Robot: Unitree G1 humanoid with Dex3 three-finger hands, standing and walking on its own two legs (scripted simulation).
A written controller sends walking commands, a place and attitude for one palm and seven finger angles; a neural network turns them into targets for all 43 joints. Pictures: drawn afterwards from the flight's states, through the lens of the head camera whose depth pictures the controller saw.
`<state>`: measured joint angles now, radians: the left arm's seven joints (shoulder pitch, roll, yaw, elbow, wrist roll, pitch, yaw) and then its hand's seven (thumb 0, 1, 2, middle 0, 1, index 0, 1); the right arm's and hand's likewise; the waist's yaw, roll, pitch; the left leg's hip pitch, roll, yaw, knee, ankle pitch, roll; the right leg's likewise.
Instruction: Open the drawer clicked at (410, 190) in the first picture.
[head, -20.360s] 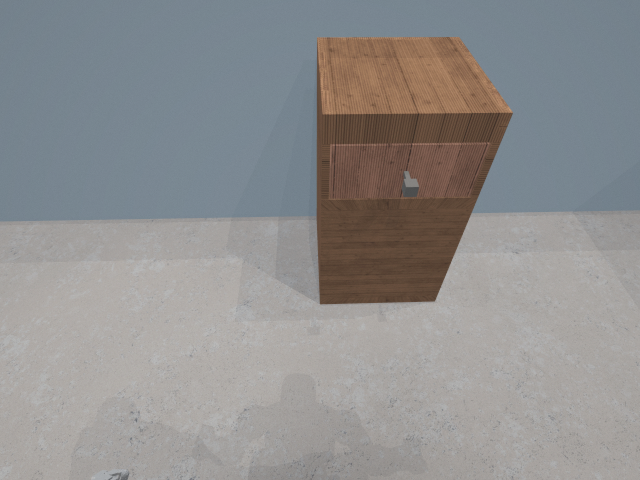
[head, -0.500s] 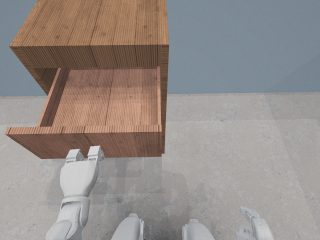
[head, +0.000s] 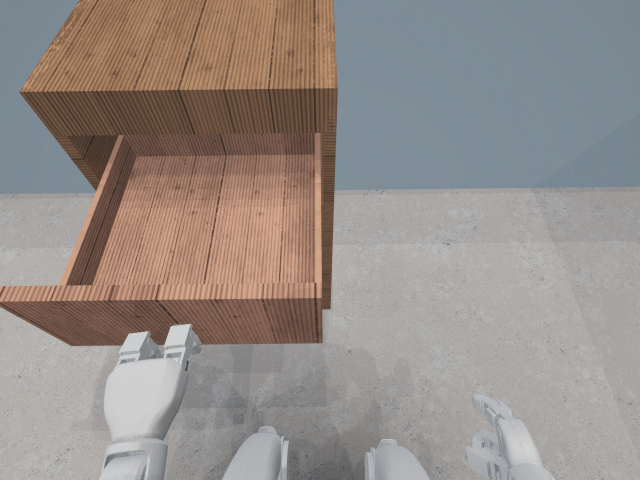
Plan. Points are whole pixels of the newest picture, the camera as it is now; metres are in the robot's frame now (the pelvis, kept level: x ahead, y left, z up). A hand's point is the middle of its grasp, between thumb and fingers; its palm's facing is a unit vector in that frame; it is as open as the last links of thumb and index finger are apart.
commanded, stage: pull the drawer open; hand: left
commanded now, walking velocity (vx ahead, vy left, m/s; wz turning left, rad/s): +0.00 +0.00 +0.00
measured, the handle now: (173, 355) +0.27 +0.21 -0.05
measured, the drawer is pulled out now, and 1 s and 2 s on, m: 0.28 0.30 0.30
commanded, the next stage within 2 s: open the thumb to release the handle in 0.42 s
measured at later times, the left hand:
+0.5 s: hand (164, 419) +0.20 +0.21 -0.07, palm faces -0.08 -0.10 -0.99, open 6.7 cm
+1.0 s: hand (163, 422) +0.20 +0.21 -0.06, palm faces -0.06 -0.06 -1.00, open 11.9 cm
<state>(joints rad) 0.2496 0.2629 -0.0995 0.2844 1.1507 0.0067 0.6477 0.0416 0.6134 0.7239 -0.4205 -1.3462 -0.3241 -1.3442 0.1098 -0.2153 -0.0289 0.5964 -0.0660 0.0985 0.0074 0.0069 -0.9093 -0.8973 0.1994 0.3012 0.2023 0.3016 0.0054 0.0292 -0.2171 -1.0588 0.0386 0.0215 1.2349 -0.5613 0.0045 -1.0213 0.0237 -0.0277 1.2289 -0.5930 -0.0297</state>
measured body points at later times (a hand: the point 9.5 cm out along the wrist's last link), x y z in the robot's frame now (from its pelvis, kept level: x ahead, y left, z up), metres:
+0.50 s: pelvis +0.00 -0.01 -0.01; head +0.09 -0.02 +0.43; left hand +0.20 +0.21 -0.01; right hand +0.21 -0.23 -0.12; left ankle +0.01 +0.12 -0.63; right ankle -0.01 -0.11 -0.63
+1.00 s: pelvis -0.01 -0.02 -0.01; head +0.08 -0.04 +0.43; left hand +0.19 +0.21 -0.01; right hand +0.19 -0.25 -0.13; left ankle +0.01 +0.12 -0.63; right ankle -0.01 -0.11 -0.63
